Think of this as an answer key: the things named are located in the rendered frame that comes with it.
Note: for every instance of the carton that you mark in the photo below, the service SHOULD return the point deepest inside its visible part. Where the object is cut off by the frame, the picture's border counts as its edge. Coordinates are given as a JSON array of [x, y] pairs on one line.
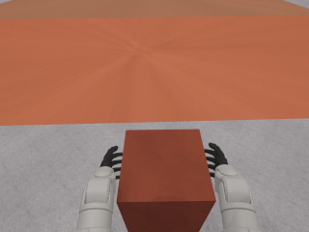
[[165, 183]]

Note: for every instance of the left robot hand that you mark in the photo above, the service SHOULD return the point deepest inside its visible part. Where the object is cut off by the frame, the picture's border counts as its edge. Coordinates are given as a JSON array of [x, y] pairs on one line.
[[107, 159]]

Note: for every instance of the robot right forearm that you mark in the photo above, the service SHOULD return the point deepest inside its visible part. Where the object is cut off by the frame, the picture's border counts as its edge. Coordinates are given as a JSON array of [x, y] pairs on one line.
[[235, 201]]

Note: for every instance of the robot left forearm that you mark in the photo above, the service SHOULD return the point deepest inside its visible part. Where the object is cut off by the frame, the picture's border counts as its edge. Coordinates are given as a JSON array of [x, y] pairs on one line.
[[97, 202]]

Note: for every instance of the right robot hand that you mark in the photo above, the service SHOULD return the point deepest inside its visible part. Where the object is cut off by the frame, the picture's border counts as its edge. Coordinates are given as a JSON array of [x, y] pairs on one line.
[[219, 157]]

